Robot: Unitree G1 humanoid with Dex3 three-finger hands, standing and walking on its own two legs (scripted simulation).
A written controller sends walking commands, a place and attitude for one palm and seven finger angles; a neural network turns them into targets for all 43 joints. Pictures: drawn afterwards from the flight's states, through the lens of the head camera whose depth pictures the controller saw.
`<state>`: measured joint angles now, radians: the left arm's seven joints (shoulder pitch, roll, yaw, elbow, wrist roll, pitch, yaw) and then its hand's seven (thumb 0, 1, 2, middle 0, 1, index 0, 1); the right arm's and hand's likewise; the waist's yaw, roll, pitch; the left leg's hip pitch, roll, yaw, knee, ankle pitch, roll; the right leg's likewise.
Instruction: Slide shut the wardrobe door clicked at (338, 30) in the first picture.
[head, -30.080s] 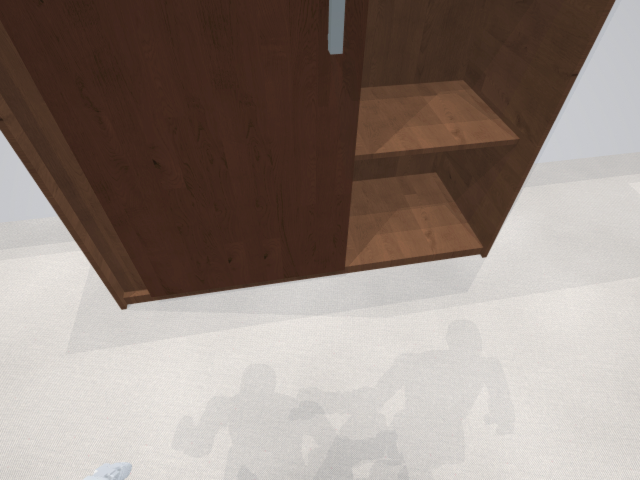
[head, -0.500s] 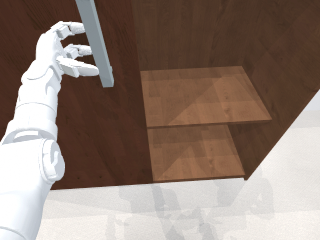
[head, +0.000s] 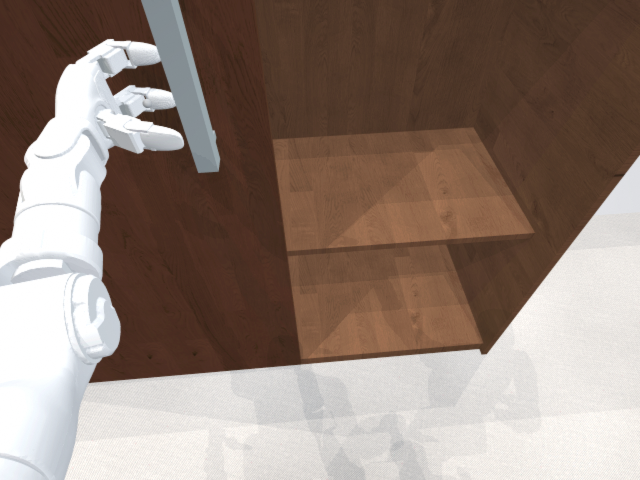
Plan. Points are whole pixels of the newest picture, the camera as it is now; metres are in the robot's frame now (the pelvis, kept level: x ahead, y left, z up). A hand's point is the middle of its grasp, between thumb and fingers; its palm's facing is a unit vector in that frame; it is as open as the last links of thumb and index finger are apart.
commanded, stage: move the hooked fingers beside the handle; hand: left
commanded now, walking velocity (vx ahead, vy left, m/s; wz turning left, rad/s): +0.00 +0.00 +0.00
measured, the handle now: (190, 83) +0.52 +0.13 +0.24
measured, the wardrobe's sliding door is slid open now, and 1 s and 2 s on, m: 0.60 0.60 0.60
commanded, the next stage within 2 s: none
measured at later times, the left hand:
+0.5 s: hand (146, 103) +0.49 +0.18 +0.24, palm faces -0.01 -1.00 -0.01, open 13.1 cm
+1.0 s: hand (144, 104) +0.48 +0.18 +0.24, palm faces -0.02 -1.00 -0.01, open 13.1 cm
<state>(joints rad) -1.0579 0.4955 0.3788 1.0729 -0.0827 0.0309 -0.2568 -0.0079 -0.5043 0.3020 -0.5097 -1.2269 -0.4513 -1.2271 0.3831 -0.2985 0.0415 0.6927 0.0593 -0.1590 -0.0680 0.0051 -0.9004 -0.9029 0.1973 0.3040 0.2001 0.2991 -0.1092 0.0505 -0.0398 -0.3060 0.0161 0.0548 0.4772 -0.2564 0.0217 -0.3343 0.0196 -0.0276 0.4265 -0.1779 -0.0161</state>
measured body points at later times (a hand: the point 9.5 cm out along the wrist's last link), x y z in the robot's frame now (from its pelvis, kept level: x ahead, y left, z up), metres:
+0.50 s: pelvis +0.00 +0.00 +0.00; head +0.02 -0.02 +0.45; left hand +0.48 +0.23 +0.24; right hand +0.03 -0.28 -0.12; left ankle -0.01 +0.10 -0.74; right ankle +0.02 -0.11 -0.74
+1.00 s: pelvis +0.00 +0.00 +0.00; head +0.02 -0.02 +0.45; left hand +0.48 +0.23 +0.24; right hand +0.03 -0.28 -0.12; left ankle -0.01 +0.10 -0.74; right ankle +0.02 -0.11 -0.74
